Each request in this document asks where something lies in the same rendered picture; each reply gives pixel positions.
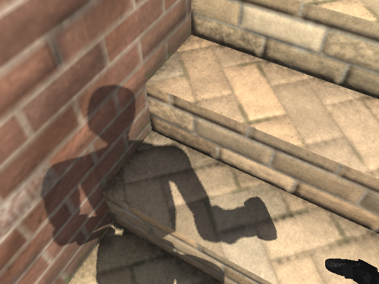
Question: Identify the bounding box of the right robot hand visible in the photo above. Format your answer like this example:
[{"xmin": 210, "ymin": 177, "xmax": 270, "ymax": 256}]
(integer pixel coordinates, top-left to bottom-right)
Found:
[{"xmin": 325, "ymin": 259, "xmax": 379, "ymax": 284}]

